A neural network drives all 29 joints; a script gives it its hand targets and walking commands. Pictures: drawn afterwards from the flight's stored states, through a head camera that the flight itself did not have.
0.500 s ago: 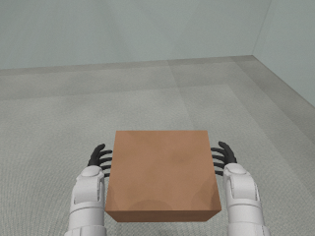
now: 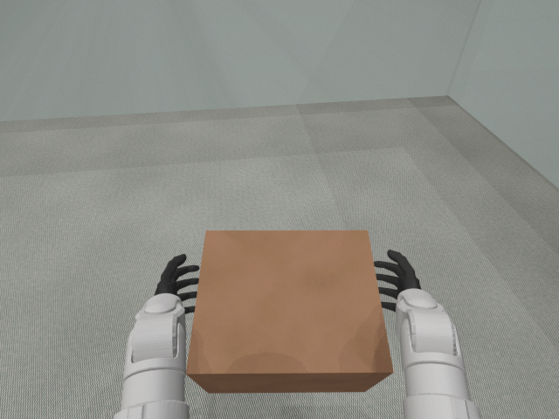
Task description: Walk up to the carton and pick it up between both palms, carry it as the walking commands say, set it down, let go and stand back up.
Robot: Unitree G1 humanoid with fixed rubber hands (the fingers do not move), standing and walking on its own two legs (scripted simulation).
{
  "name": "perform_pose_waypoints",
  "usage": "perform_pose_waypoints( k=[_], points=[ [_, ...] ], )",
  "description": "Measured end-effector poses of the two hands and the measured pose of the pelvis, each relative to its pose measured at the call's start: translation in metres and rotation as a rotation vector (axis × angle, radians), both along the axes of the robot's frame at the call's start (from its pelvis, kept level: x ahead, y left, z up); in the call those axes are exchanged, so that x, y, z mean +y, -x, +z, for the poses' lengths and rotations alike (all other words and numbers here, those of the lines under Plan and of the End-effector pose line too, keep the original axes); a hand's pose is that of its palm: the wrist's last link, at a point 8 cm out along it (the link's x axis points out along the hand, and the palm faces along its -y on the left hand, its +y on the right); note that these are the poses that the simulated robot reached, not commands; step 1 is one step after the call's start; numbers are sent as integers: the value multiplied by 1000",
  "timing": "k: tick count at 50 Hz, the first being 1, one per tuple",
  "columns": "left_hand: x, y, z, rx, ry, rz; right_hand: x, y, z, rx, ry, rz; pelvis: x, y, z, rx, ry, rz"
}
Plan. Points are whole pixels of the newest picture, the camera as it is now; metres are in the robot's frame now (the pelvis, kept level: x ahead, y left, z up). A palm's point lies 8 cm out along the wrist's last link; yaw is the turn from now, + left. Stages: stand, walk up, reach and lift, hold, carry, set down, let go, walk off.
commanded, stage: hold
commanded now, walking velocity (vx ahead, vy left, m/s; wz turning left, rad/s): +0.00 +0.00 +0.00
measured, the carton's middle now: (286, 312) +0.31 +0.00 -0.04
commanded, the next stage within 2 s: carry in 0.14 s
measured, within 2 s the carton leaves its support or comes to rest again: neither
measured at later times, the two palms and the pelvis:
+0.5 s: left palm (171, 296) +0.27 +0.17 +0.06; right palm (419, 320) +0.23 -0.17 +0.06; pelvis -0.02 +0.03 -0.03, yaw -8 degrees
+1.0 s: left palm (150, 307) +0.25 +0.19 +0.07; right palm (416, 401) +0.13 -0.13 +0.08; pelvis -0.03 +0.11 -0.01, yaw -24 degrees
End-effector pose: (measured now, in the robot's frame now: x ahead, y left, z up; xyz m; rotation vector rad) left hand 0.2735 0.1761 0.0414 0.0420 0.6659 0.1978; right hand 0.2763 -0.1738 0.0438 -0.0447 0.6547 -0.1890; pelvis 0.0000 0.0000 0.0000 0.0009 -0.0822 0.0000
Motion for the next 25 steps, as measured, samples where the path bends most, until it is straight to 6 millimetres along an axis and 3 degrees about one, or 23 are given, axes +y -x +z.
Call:
perform_pose_waypoints(
  k=[7, 15, 25],
  points=[
    [0, -1, 0, -2, 0, 3, 0, 0, 0, -2, 2, -1, 0, 1, -1, 14, 0, 0],
    [-3, -7, 1, -52, 2, 31, 3, 1, -2, -51, -5, -95, 9, 13, -18, 109, 0, -21],
    [-9, 2, 22, -78, 41, -29, 0, 42, 14, -82, -57, -215, 28, 21, -25, 173, -11, -146]
  ],
)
